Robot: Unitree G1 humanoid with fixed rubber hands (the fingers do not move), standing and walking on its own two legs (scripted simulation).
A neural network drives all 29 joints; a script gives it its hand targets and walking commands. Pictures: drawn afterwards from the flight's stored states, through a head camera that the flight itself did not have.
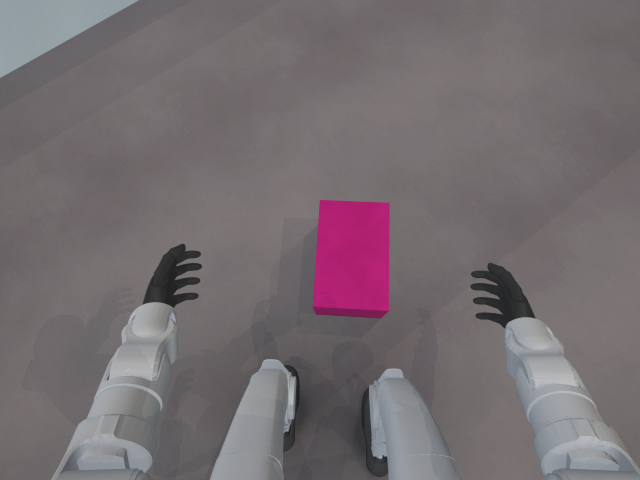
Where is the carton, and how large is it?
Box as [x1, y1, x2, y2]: [313, 200, 389, 317]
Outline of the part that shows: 320,200 313,295 313,307 315,312 317,314 381,317 388,310 389,203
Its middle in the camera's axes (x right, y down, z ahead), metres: +0.09 +0.06 +1.05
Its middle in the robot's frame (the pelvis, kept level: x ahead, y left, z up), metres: +0.50 -0.05 -0.61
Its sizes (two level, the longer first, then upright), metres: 0.279 0.182 0.163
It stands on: the floor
